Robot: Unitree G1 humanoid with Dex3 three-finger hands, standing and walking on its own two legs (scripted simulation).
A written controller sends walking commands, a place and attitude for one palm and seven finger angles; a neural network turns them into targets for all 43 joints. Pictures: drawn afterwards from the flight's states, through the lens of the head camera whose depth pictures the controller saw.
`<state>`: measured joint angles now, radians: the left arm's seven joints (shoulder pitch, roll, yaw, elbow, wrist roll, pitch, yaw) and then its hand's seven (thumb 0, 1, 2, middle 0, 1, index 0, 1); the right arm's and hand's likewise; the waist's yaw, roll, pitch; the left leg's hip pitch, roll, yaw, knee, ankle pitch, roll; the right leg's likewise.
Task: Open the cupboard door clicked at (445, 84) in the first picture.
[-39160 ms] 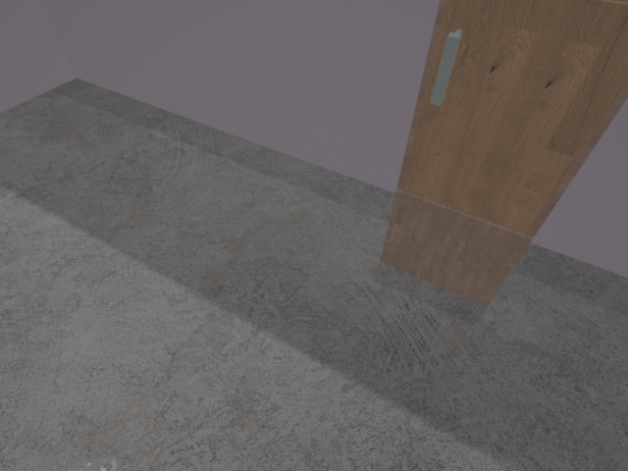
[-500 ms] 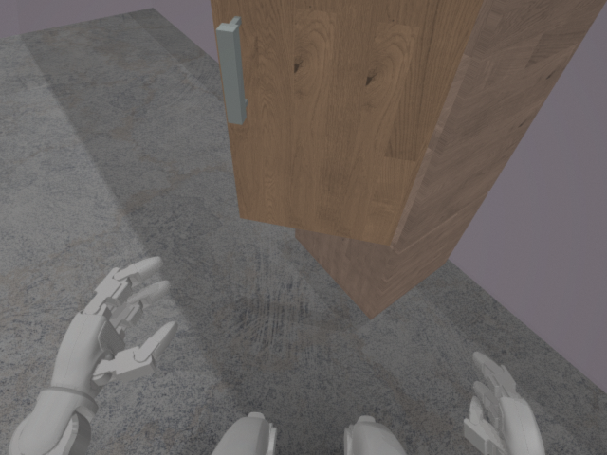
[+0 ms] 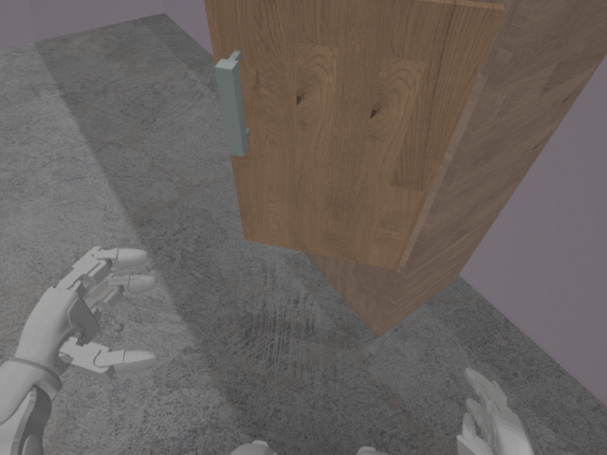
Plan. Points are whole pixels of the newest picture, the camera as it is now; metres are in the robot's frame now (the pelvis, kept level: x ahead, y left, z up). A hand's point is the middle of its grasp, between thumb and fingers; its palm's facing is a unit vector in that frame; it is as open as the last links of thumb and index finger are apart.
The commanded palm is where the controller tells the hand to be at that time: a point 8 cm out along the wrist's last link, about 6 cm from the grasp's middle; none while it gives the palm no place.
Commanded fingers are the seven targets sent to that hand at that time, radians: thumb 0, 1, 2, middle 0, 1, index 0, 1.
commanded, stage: raise the hand with hooked fingers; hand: left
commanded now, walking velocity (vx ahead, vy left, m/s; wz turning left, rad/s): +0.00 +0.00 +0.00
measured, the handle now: (237, 104) +0.61 +0.15 +0.13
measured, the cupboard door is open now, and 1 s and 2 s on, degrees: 42 42 42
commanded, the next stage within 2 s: move the hooked fingers beside the handle in 1.08 s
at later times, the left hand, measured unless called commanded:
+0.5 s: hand (90, 265) +0.29 +0.26 +0.13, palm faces -0.10 -0.99 -0.06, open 13.9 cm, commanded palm +0.27 +0.31 +0.14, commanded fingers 0.00 -0.50 0.30 -0.30 -1.20 -0.30 -1.20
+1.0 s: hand (80, 259) +0.29 +0.27 +0.14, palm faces -0.10 -0.99 -0.04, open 14.0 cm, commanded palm +0.27 +0.31 +0.14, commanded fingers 0.00 -0.50 0.30 -0.30 -1.20 -0.30 -1.20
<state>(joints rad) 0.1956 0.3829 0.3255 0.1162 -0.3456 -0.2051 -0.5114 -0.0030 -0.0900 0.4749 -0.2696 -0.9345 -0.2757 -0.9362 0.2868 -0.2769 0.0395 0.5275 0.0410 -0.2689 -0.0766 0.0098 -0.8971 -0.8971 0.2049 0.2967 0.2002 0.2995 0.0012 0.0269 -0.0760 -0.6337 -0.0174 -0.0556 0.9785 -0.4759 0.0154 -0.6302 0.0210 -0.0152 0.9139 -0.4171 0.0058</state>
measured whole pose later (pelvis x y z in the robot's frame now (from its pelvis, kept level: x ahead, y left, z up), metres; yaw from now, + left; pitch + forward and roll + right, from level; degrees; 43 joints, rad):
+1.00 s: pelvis +0.00 +0.00 +0.02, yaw -1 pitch +4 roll -1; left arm -0.10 0.47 0.45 0.40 -0.36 -0.12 -0.64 -0.02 -0.50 0.30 -0.30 -1.20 -0.31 -1.20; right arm 0.30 -0.28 0.06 0.54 0.06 -0.21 -0.10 0.01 -0.90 -0.90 0.20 0.30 0.20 0.30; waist 0.01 0.03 -0.06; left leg -0.46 -0.01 -0.04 0.80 -0.40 0.01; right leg -0.47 0.02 0.00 0.75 -0.34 0.00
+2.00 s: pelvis +0.01 -0.01 +0.01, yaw -1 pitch +13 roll -2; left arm -0.69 0.62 0.44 1.00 -0.23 -0.21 -0.64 -0.02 -0.50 0.30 -0.30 -1.20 -0.30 -1.20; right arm 0.38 -0.31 0.04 0.58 0.05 -0.07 -0.07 0.01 -0.90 -0.90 0.20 0.30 0.20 0.30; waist -0.08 0.01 -0.08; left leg -0.67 0.00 -0.03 0.87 -0.42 0.01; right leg -0.68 0.03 0.01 0.82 -0.36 0.00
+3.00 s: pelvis +0.02 +0.01 -0.01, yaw -4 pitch +23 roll -4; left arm -1.15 0.90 0.50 1.34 -0.03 -0.20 -0.57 -0.02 -0.50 0.30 -0.30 -1.20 -0.30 -1.20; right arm 0.47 -0.29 0.08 0.59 0.00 0.07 -0.05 0.00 -0.90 -0.90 0.20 0.30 0.20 0.30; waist -0.25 0.03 -0.07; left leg -0.92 0.03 -0.03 0.99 -0.47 0.03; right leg -0.90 0.06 0.01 0.85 -0.36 0.02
